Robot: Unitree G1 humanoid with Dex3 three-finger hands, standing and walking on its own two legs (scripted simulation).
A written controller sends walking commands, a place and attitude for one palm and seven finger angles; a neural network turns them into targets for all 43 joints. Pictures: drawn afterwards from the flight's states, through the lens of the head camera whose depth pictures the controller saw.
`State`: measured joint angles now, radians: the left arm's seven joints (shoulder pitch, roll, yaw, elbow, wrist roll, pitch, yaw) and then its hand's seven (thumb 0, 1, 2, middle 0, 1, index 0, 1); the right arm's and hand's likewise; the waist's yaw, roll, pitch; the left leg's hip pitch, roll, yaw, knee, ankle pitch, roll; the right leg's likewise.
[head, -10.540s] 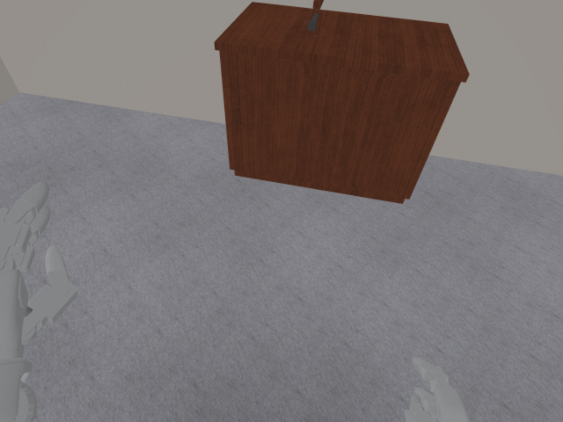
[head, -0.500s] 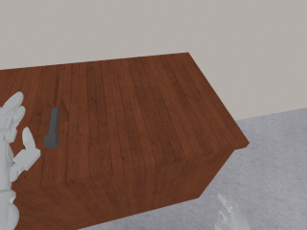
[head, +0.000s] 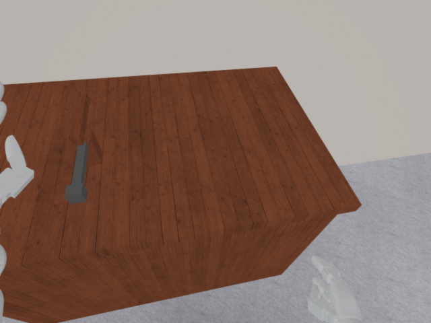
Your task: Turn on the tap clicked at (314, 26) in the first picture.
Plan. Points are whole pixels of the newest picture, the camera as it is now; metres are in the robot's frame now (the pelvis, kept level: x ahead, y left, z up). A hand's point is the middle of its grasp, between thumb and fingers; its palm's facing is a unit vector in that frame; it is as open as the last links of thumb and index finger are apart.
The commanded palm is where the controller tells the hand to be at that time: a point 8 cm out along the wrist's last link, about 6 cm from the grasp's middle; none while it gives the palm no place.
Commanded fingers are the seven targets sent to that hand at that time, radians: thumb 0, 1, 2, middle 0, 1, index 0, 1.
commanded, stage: look again from close up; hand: left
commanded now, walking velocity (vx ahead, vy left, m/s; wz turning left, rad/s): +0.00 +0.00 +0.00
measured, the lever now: (76, 193) +0.30 +0.31 +0.04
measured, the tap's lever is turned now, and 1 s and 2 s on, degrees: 0 0 0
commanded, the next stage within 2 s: shuffle to correct the standing spot in 0.16 s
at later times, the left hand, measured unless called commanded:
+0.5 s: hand (46, 209) +0.21 +0.26 +0.16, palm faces +0.39 -0.86 -0.34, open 7.4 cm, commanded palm +0.14 +0.29 +0.17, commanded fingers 0.00 0.90 0.90 -0.20 -0.30 -0.20 -0.30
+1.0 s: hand (60, 271) +0.14 +0.21 +0.16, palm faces +0.33 -0.83 -0.44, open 7.4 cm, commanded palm +0.08 +0.25 +0.17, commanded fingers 0.00 0.90 0.90 -0.20 -0.30 -0.20 -0.30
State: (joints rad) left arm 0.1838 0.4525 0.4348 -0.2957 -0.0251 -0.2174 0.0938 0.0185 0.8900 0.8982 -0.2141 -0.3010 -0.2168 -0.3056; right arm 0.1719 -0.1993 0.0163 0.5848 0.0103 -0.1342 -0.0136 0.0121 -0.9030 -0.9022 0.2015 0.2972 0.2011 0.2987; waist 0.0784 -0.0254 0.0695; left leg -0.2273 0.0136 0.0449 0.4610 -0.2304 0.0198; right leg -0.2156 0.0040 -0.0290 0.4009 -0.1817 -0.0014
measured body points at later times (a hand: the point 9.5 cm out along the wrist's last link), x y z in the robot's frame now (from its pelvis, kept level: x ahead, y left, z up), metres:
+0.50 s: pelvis -0.02 +0.01 +0.00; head +0.02 +0.04 +0.44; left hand +0.18 +0.30 +0.18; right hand +0.17 -0.21 -0.07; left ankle +0.01 +0.10 -0.74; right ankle +0.02 -0.12 -0.74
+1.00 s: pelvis -0.08 -0.03 -0.01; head -0.02 +0.00 +0.44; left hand +0.12 +0.25 +0.18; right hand +0.09 -0.27 -0.08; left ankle -0.11 +0.08 -0.73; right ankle +0.02 -0.12 -0.74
